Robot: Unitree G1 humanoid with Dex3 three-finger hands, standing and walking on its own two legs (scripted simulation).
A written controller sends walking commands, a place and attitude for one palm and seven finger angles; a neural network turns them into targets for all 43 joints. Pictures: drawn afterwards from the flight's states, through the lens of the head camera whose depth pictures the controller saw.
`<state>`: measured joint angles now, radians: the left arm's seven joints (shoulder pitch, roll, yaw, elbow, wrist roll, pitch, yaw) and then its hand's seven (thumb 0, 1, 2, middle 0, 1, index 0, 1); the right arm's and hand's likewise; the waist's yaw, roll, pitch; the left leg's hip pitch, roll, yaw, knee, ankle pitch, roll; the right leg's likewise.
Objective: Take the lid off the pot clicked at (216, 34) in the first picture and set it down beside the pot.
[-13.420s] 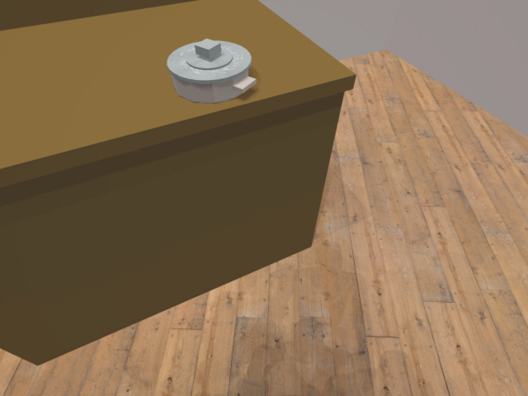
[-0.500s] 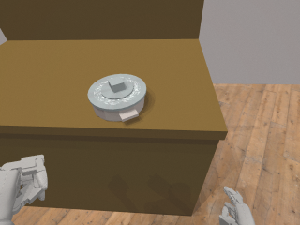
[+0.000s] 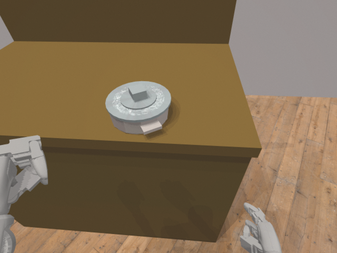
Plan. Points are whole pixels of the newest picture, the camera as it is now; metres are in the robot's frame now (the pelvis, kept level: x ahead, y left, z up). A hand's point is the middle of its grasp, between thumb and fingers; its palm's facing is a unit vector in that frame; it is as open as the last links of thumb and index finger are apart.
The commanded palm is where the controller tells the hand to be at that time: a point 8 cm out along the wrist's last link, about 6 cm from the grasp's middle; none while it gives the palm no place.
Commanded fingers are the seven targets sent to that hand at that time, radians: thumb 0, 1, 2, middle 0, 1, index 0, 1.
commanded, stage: raise the hand higher, near the body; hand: left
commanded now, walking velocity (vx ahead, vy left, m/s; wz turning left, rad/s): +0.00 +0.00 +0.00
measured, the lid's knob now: (137, 91) +0.48 +0.17 +0.15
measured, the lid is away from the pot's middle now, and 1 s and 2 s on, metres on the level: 0.00 0.00 0.00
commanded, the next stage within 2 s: reach forward and open the fingers in 0.02 s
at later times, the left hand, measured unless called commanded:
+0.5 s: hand (30, 158) +0.19 +0.27 +0.20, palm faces +0.22 -0.09 -0.97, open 3.0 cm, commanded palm +0.16 +0.27 +0.25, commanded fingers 0.00 0.31 1.32 -1.16 -0.79 -1.16 -0.79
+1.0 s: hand (41, 142) +0.23 +0.28 +0.20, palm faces -0.04 -0.02 -1.00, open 8.4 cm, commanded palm +0.19 +0.27 +0.27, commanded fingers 0.00 -0.38 1.74 -0.91 -0.08 -0.91 -0.08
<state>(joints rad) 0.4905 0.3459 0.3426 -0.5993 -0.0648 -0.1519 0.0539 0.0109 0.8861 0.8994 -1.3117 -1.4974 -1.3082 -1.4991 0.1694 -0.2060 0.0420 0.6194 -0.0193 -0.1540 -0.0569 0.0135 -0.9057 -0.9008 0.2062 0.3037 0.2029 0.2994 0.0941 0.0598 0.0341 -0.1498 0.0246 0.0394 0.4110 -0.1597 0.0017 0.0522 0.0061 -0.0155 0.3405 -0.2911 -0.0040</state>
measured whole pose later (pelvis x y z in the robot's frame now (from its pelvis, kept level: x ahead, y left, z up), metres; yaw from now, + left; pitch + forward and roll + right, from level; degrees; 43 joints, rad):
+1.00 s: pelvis -0.05 +0.01 -0.01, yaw +3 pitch -4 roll -1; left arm -0.25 0.71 0.03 -0.17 0.73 0.15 -0.45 0.00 -0.23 1.64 -1.00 -0.25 -0.99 -0.25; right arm 0.09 -0.30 0.06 0.62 0.04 0.04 -0.02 0.01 -0.91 -0.90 0.20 0.30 0.20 0.30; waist 0.09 0.15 0.02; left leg -0.29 -0.01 0.00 0.43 -0.07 0.03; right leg -0.12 -0.02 -0.06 0.47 -0.28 0.01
